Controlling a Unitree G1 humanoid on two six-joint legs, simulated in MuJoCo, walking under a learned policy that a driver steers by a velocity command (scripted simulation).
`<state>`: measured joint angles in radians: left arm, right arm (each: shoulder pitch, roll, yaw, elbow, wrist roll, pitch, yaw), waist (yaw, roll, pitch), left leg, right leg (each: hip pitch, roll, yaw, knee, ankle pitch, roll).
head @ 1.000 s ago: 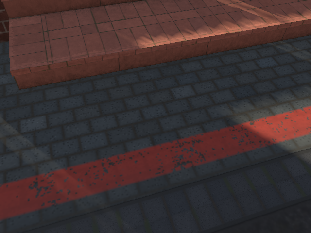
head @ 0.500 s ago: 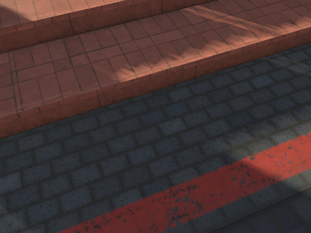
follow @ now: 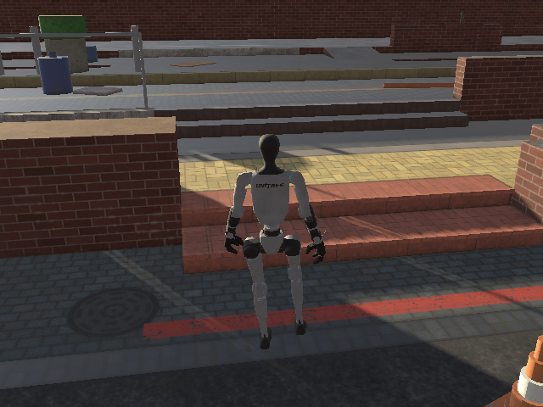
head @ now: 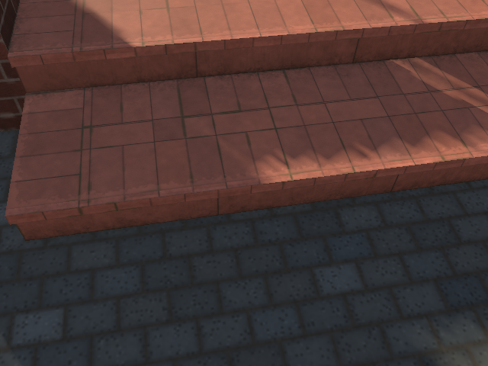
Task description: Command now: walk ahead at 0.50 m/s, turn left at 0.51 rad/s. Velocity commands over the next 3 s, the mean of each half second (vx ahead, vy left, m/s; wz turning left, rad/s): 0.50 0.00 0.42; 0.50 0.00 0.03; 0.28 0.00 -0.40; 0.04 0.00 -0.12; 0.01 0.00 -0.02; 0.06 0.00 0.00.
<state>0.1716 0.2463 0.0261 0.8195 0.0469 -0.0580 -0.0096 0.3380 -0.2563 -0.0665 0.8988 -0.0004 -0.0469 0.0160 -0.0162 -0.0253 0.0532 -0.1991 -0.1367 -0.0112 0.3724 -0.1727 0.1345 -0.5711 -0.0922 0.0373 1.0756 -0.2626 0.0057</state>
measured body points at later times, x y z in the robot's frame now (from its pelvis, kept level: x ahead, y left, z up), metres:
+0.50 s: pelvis +0.29 -0.04 +0.00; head +0.31 -0.05 +0.45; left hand +0.32 +0.24 -0.12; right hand +0.41 -0.29 -0.13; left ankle +0.21 +0.07 -0.66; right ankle +0.33 -0.12 -0.74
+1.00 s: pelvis +0.52 +0.07 +0.00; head +0.54 +0.09 +0.45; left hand +0.49 +0.32 -0.15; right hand +0.67 -0.16 -0.12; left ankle +0.53 +0.14 -0.74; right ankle +0.51 -0.08 -0.66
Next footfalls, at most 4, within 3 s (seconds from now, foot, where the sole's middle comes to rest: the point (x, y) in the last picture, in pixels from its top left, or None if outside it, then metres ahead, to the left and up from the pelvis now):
0.32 right None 0.37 -0.11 -0.78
0.82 left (190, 330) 0.57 0.15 -0.78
1.32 right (246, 284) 0.71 -0.01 -0.78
1.76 left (176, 290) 0.69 0.19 -0.78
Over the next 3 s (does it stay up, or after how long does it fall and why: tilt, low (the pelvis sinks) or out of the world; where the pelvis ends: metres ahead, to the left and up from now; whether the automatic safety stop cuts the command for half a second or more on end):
stays up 0.67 0.09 0.00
